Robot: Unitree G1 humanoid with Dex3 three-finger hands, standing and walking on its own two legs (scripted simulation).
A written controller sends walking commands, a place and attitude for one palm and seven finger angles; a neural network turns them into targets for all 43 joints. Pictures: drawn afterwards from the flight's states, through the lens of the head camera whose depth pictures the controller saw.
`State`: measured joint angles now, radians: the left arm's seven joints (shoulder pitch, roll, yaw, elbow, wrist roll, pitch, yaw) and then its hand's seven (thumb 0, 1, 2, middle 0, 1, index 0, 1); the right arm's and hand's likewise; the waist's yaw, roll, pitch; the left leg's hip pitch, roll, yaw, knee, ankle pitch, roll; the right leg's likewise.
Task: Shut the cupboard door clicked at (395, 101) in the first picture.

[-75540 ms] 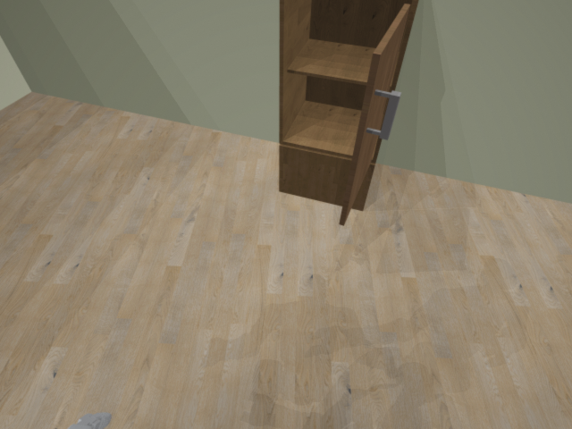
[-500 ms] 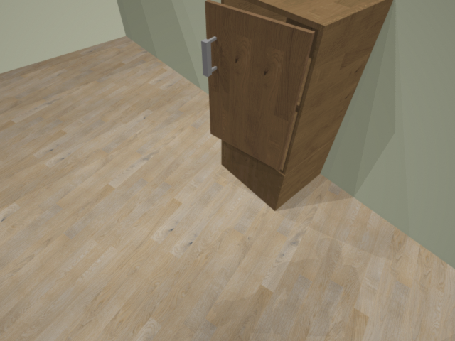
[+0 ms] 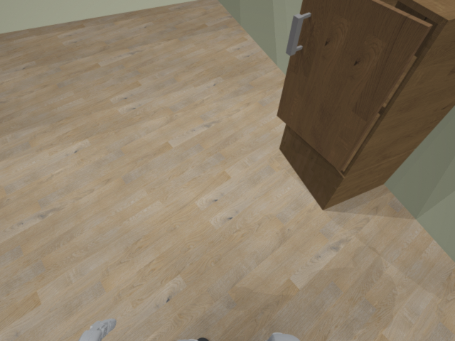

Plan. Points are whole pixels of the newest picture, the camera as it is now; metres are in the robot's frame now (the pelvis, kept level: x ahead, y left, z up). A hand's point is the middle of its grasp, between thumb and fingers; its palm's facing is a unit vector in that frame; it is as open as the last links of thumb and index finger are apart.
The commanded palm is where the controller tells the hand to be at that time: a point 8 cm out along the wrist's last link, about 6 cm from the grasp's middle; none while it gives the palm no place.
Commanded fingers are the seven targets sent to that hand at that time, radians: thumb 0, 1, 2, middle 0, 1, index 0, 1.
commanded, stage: walk to a spot facing it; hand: left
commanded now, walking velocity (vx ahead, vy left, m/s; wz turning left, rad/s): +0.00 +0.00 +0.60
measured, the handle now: (298, 34) +1.03 -0.22 -0.02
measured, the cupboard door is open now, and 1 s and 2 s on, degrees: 11 11 11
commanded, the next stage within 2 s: turn to face it in 1.40 s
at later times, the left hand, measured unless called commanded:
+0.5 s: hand out of the picture -0.06 +0.21 -0.19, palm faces +0.39 -0.89 -0.24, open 7.3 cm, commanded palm none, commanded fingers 0.00 0.90 0.90 -0.20 -0.30 -0.20 -0.30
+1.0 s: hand (99, 290) +0.23 +0.28 -0.16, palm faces +0.51 -0.83 -0.23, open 7.3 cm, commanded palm none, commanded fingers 0.00 0.90 0.90 -0.20 -0.30 -0.20 -0.30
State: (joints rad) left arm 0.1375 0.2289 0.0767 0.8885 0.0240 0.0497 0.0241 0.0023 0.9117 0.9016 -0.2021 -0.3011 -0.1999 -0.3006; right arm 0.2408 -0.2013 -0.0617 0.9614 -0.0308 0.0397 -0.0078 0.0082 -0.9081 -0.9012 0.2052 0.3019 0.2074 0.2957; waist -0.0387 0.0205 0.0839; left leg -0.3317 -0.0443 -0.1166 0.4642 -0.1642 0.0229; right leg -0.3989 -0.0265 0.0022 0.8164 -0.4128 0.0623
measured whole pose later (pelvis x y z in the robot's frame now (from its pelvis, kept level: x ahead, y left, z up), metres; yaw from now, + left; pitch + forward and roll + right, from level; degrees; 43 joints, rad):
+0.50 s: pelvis +0.04 +0.02 -0.02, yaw +20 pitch +1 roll +1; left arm 0.37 0.25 0.08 0.97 0.04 0.01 -0.01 0.00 0.91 0.90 -0.21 -0.30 -0.20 -0.30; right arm 0.11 -0.23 -0.06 0.88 -0.03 0.00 0.05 0.01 -0.91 -0.90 0.20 0.30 0.20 0.29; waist 0.03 -0.07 0.10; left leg -0.32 0.01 0.10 0.62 -0.28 0.03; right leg -0.23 -0.20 -0.17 0.83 -0.51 0.07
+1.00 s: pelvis +0.23 +0.06 -0.01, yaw +32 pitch -1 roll +1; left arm 0.18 0.16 0.06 0.89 0.04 -0.06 0.00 0.00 0.91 0.90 -0.20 -0.30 -0.20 -0.30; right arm 0.34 -0.20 -0.07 1.07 -0.02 0.00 0.01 0.01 -0.91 -0.90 0.20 0.30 0.20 0.30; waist -0.04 0.03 0.08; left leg -0.38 -0.01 -0.03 1.22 -0.37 0.04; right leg -0.34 -0.07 -0.14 0.60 -0.25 -0.02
